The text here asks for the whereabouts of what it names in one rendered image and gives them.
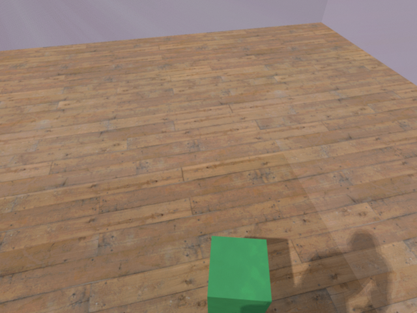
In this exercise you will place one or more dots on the carton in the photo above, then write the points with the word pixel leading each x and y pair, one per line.
pixel 239 278

